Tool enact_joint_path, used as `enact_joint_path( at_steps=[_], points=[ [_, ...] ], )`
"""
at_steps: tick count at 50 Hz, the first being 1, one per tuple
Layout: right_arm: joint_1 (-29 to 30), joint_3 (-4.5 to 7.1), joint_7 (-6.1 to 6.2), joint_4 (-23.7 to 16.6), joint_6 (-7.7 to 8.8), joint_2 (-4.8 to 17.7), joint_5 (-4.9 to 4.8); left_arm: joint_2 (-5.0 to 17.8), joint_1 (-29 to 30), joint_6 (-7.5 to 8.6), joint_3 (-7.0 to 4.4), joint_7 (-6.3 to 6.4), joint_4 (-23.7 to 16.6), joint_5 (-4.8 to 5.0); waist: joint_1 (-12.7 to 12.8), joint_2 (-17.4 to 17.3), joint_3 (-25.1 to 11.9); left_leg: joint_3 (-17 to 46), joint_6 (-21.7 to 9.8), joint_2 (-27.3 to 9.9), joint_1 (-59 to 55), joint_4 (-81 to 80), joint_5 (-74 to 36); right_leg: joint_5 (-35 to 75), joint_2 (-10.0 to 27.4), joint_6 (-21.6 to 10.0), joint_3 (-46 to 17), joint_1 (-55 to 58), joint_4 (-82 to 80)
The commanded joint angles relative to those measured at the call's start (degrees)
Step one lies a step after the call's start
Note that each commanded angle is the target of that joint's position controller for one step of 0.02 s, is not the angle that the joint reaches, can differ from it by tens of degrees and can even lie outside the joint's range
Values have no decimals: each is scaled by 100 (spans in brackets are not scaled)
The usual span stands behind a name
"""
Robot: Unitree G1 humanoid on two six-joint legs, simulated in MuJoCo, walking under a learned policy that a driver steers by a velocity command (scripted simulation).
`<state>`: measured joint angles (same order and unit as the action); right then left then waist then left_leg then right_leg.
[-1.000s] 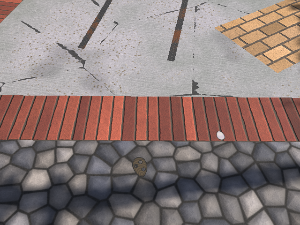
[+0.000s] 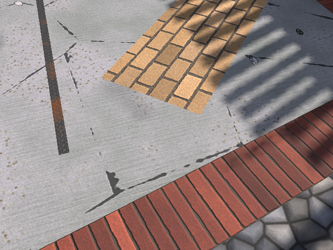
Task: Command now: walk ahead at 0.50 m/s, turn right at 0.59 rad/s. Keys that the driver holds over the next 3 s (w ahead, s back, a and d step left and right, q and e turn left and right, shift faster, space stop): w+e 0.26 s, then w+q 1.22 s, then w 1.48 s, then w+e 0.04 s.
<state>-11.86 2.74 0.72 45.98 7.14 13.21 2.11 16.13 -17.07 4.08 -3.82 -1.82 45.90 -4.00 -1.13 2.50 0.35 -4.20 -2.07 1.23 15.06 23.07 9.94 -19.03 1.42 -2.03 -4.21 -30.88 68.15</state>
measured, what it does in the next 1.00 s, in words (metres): walks ahead: right foot, then left foot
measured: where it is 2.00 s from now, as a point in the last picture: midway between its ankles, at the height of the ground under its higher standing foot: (146, 146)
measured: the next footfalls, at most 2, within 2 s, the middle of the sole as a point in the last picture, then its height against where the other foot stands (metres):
right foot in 0.36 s outside the picture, level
left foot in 0.92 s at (154, 216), level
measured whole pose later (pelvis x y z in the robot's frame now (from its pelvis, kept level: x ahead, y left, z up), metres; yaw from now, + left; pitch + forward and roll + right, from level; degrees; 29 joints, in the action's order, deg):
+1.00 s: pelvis +0.54 -0.04 -0.02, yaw +6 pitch +1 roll +0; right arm -9.1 2.8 -2.4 45.8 6.5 13.5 3.1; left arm 12.8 -23.0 5.7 -1.3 -2.7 55.0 -6.1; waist 0.5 0.6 1.3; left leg -1.7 -5.1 3.2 24.4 37.8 14.4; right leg -27.0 5.4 0.4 8.8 -2.1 48.9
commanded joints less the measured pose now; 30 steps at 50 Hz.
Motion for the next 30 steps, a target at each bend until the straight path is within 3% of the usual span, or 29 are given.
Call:
enact_joint_path(
  at_steps=[1, 2, 5, 8, 12, 13, 14, 15, 16, 17, 18, 19, 20, 21, 22, 23, 24, 25, 27, 30],
  points=[
    [-216, -17, 44, -295, 129, 291, 96, 27, 20, 212, 67, -324, -156, -74, -86, -665, 4, 1366, -1076, -1589, -964, -1620, 122, 604, 403, -4, -210, -1260, -405],
    [-312, 9, 19, -262, 133, 437, 123, 116, 217, 214, 59, -356, -194, -38, -101, -634, -14, 1124, -1122, -1638, -1002, -1718, -217, 974, 443, 19, -186, -1320, -652],
    [-690, 16, -65, -111, 118, 528, 261, -4, 598, 173, 183, -409, -219, -1, -149, -535, 30, 360, -1211, -1699, -1299, -1784, -1369, 1814, 542, 78, -32, -1546, -1340],
    [-907, -43, -166, 44, 108, 494, 274, -50, 982, 117, 277, -452, -318, 34, -181, -561, 139, -314, -1098, -1557, -1140, -1706, -1952, 2400, 477, -7, 279, -1134, -2130],
    [-1271, -36, -233, 326, 106, 673, 269, 83, 1427, 42, 266, -381, -531, 53, -192, -628, 383, -565, -943, -1760, -1780, -1565, -2264, 2267, 334, -222, 397, -1045, -2828],
    [-1313, 104, -140, 507, -76, 867, -288, -1, 1982, -97, 209, -336, -745, 253, -146, -516, 874, -1043, -404, -1521, -1413, -1265, -2398, 1950, 82, -195, 1115, -786, -3110],
    [-1701, 58, -105, 606, -150, 827, -306, -62, 2090, -157, 246, -319, -808, 208, -340, -591, 780, -944, -361, -1556, -1311, -1100, -2947, 1632, -112, -247, 1228, -260, -3224],
    [-1830, 60, -75, 730, -214, 871, -221, -92, 1856, -181, 226, -283, -785, 165, -196, -850, 690, -895, -326, -1663, -1396, -780, -3919, 1204, -299, -351, 1223, 196, -3300],
    [-1766, 84, -46, 779, -272, 982, -157, 23, 1256, -180, 165, -233, -626, 137, 112, -1023, 440, -900, -290, -1702, -1519, -141, -4820, 914, -485, -485, 1190, 776, -3440],
    [-1626, 93, -34, 773, -323, 1048, -132, 189, 253, -140, 67, -155, -292, 105, 594, -959, -77, -1000, -206, -1593, -1394, 935, -4804, 1031, -634, -632, 1147, 1842, -3872],
    [-1644, 54, -34, 678, -313, 917, -137, 568, -694, -89, -73, -38, -28, -7, 993, -704, -796, -883, -158, -1432, -539, 2345, -3406, 1327, -43, -824, 565, 3358, -3722],
    [-2170, -143, -136, 348, -303, 55, -325, 1283, -1018, -68, -228, 78, -24, -70, 739, 785, -2028, -748, 98, -579, 1531, 4769, 1406, 2228, 2211, -1603, -2195, 5509, -3726],
    [-1767, 53, -67, 338, -334, 663, -350, 1363, -1383, -116, -306, 166, -35, 225, 1057, 362, -2690, 395, 84, -57, 1790, 5797, 2316, 3229, 2553, -1840, -3309, 5340, -4421],
    [-1138, 96, -43, 143, -336, 688, -350, 1200, -884, -102, -265, 212, 70, 282, 820, 149, -1752, 771, -14, -382, 2155, 5726, 1724, 3389, 2147, -1558, -2079, 4640, -4495],
    [-977, 32, -54, 133, -297, 520, -301, 751, -485, -56, -151, 218, 96, 272, 600, 127, -937, 696, -50, -596, 2170, 5213, 1361, 3184, 1903, -1319, -1432, 3702, -4762],
    [-1031, 53, -64, 254, -339, 506, -217, 423, -155, -30, -61, 217, 100, 265, 370, 58, -504, 710, -57, -759, 1896, 4759, 1133, 2806, 1615, -1024, -933, 3008, -5068],
    [-1265, 68, -89, 353, -456, 492, -91, 220, 71, -19, 2, 228, 100, 298, 137, 222, -299, 689, -21, -811, 1504, 4525, 1022, 2486, 1441, -873, -572, 2430, -5330],
    [-1441, 78, -121, 451, -567, 430, -43, 135, 132, 15, 31, 220, 99, 283, 42, 235, -260, 677, -7, -797, 1193, 4438, 952, 2245, 1390, -825, -380, 2098, -5524],
    [-1382, 88, -191, 414, -692, 326, -47, 253, 55, 126, -8, 204, 174, 283, -60, 108, -126, 637, 5, -799, 1215, 4272, 712, 1845, 1364, -885, -127, 1899, -5883],
    [-712, 109, -256, 168, -762, 348, -53, 373, -56, 200, -61, 205, 275, 254, -10, 95, 271, 661, 24, -910, 1914, 3755, -4, 1250, 1353, -877, 255, 2007, -6269]
  ],
)
Over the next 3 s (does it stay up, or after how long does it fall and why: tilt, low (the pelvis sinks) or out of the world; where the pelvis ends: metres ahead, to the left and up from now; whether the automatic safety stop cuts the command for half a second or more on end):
stays up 1.55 0.41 -0.12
